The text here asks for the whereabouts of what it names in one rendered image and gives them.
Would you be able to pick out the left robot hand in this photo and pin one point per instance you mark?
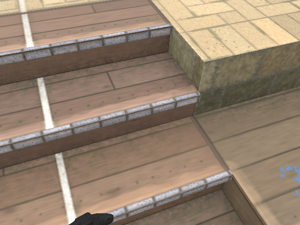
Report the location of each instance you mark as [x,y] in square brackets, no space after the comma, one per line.
[93,219]

